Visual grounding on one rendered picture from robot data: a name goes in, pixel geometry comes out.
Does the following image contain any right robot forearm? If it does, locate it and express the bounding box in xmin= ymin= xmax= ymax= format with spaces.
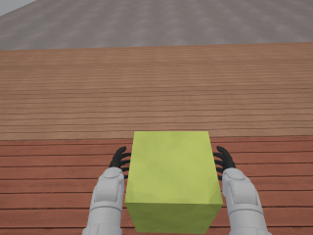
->
xmin=222 ymin=167 xmax=272 ymax=235

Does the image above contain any carton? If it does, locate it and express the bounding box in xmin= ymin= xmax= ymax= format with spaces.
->
xmin=124 ymin=131 xmax=223 ymax=234

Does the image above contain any robot left hand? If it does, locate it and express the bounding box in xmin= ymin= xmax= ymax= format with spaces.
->
xmin=109 ymin=146 xmax=132 ymax=179

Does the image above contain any robot right hand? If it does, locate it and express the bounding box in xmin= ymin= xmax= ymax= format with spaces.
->
xmin=212 ymin=146 xmax=236 ymax=181

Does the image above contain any left robot forearm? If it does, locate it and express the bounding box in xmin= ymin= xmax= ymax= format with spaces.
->
xmin=82 ymin=166 xmax=124 ymax=235

